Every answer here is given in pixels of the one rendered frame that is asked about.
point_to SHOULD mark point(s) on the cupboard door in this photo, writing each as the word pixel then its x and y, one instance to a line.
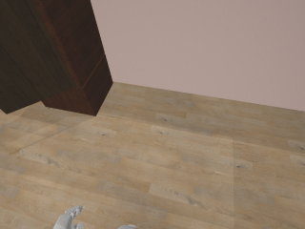
pixel 31 67

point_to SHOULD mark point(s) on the robot left hand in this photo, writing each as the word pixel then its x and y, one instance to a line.
pixel 64 221

